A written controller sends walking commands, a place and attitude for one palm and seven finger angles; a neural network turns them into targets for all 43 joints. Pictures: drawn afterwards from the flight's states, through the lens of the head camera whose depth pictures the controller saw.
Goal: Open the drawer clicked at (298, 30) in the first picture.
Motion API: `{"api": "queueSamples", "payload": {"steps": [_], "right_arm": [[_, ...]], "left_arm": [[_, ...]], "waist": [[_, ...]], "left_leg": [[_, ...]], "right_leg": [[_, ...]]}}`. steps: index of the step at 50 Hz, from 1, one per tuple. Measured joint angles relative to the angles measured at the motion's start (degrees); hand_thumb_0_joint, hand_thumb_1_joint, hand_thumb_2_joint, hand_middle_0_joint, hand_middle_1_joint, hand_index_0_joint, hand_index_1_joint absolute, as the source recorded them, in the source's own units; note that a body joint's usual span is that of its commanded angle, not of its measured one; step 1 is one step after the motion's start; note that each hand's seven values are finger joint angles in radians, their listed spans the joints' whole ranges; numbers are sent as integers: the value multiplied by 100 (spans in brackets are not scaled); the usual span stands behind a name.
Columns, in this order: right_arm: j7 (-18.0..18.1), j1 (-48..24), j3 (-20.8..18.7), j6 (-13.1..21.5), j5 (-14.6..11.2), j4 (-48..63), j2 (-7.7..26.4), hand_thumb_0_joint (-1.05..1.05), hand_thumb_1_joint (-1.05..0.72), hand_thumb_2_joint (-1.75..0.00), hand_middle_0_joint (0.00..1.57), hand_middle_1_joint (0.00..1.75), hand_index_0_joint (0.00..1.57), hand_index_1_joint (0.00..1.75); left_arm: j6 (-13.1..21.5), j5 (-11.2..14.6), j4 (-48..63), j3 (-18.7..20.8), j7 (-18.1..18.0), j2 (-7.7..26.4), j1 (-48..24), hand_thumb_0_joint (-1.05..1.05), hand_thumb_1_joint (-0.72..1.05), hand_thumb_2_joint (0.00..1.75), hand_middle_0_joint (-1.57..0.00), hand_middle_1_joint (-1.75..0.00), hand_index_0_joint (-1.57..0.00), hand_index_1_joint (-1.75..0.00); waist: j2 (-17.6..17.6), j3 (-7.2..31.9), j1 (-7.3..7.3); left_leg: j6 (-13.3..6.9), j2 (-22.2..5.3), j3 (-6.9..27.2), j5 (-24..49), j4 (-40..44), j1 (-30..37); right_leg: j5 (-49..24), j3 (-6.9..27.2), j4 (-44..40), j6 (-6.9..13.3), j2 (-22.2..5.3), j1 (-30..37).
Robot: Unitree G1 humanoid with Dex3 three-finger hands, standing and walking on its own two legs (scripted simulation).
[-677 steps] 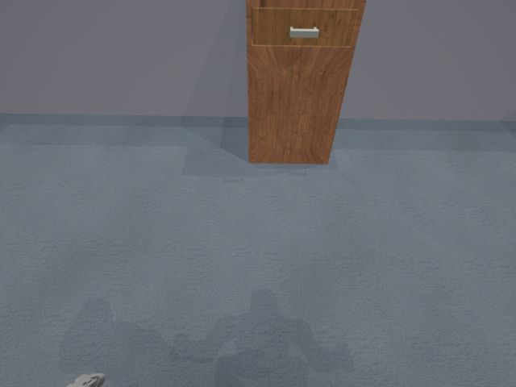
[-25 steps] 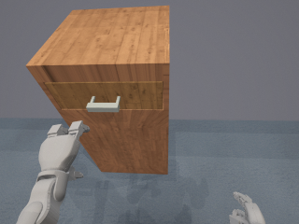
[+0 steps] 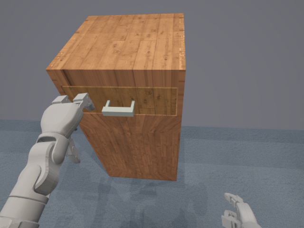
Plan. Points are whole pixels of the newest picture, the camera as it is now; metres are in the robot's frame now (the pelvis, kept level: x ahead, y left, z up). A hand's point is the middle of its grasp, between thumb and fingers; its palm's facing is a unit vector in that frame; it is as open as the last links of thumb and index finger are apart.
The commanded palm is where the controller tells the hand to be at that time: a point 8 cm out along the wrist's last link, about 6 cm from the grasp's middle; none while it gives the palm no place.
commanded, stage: raise the hand with hooked fingers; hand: left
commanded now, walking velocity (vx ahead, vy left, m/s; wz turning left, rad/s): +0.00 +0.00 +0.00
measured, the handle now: (119, 107) +0.51 +0.20 -0.01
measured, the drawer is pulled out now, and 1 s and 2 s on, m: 0.00 0.00 0.00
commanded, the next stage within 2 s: move the hooked fingers above the handle in 0.30 s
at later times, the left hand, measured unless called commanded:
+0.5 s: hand (78, 140) +0.29 +0.23 +0.09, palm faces +0.04 -0.10 -0.99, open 13.8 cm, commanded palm +0.28 +0.23 +0.15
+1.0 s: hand (98, 126) +0.35 +0.20 +0.07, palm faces +0.02 -0.08 -1.00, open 13.8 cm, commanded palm +0.33 +0.22 +0.14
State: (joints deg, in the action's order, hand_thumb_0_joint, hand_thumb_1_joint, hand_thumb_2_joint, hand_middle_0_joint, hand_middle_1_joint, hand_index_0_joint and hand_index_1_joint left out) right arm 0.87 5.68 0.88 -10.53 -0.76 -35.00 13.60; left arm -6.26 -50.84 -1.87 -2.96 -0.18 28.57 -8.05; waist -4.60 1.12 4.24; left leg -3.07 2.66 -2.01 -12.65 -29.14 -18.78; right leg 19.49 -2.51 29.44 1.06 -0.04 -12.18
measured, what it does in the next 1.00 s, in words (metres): stands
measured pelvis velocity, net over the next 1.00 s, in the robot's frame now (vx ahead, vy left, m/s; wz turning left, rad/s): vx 0.00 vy -0.02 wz -0.01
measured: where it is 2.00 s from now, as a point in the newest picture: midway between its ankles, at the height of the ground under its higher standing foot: outside the picture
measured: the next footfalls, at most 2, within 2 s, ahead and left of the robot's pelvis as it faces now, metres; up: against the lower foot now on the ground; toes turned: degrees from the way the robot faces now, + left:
none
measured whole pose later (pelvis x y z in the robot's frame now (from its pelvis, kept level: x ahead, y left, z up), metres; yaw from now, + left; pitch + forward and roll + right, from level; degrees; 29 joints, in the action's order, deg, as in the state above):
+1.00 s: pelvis +0.00 -0.02 +0.00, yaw -1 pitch +5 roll +1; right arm 2.2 10.3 -1.5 -8.9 -1.4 -37.4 15.1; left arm -1.2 -53.5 -15.8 -5.8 -5.2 26.1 -15.7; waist -3.7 2.4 2.5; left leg -1.9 1.5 -2.2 -13.1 -30.9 -22.8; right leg 20.4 -2.2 32.3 2.4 1.1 -16.9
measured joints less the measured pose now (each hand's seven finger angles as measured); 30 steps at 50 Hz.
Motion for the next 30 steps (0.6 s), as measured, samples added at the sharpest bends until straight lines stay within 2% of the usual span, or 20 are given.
{"api": "queueSamples", "payload": {"steps": [5,11,16,22,30], "right_arm": [[-54,158,-65,17,14,19,84,1,-91,-90,20,30,21,30],[-37,271,-149,91,18,-83,138,1,-91,-90,20,30,20,30],[-11,241,-160,126,-19,-194,113,1,-91,-90,20,30,20,30],[27,149,-92,157,-43,-166,66,1,-91,-90,20,30,20,30],[125,72,-28,256,-45,-160,25,1,-91,-90,20,30,20,30]], "left_arm": [[207,40,114,67,66,-4,213,0,-49,30,-32,-120,-32,-120],[480,-25,179,18,-215,-27,370,0,-49,30,-32,-120,-32,-120],[394,-25,32,13,-419,-38,283,0,-49,30,-32,-120,-33,-120],[204,-22,-159,-74,-301,-78,180,0,-49,30,-32,-120,-32,-120],[410,-157,-771,-333,-269,-152,-346,0,-49,30,-32,-120,-32,-120]], "waist": [[-4,-43,-40],[6,-97,-4],[-3,-81,20],[-19,-71,-12],[38,-73,-20]], "left_leg": [[-13,-8,-27,83,88,4],[-8,-17,-16,140,89,-35],[7,-28,-2,185,108,-30],[27,-42,11,241,173,39],[66,-61,59,250,132,-29]], "right_leg": [[-84,28,-65,-10,6,-17],[-121,15,-38,-1,15,-66],[-147,2,-28,13,27,-73],[-185,-8,-64,35,44,-16],[-166,-55,-4,79,66,-82]]}}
